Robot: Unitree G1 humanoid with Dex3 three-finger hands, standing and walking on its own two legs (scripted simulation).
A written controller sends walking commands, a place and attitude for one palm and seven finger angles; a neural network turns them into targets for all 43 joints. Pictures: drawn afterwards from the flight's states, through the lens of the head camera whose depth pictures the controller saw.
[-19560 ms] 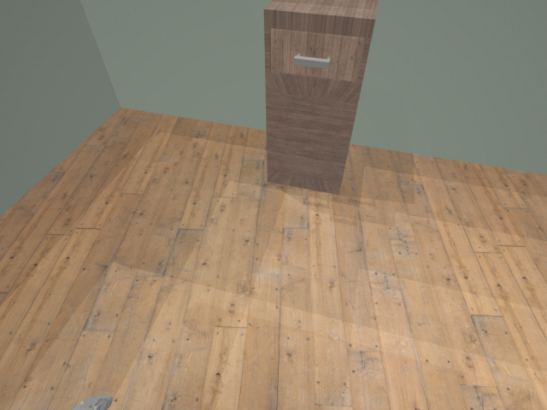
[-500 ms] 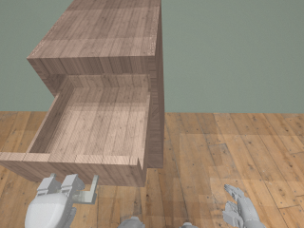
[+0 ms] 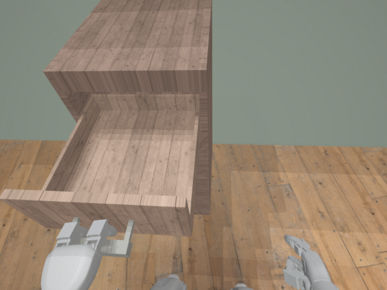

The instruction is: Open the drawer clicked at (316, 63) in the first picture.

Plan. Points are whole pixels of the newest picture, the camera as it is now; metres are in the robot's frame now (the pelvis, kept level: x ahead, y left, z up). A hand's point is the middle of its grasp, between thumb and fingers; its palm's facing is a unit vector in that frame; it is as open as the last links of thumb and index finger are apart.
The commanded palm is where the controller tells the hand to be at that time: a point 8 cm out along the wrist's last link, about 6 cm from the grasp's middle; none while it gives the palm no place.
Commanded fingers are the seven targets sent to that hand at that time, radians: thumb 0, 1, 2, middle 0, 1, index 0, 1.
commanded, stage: lift the hand off the handle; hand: left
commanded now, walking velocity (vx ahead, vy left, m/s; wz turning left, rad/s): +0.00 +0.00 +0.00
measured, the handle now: (99, 235) +0.22 +0.21 +0.02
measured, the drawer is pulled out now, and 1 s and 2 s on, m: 0.30 0.30 0.30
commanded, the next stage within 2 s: draw the hand back to the body in 1.40 s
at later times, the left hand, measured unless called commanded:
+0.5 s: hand (83, 256) +0.18 +0.22 +0.04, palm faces -0.01 -0.13 -0.99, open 13.3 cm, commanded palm +0.16 +0.21 +0.11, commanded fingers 0.00 -0.50 0.30 -0.30 -1.20 -0.30 -1.20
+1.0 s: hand (68, 239) +0.18 +0.21 +0.12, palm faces +0.08 -0.15 -0.99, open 13.6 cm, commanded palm +0.15 +0.20 +0.18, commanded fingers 0.00 -0.50 0.30 -0.30 -1.20 -0.30 -1.20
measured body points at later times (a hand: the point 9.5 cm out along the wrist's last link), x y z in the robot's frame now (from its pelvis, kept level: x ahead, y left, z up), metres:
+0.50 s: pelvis +0.01 +0.00 +0.03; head +0.03 -0.03 +0.48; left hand +0.17 +0.22 +0.09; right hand +0.21 -0.22 -0.06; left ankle +0.02 +0.12 -0.66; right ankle +0.00 -0.09 -0.66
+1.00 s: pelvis +0.02 +0.01 +0.05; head +0.02 -0.04 +0.50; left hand +0.17 +0.21 +0.17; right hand +0.23 -0.19 -0.04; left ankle +0.02 +0.12 -0.66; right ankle +0.00 -0.09 -0.66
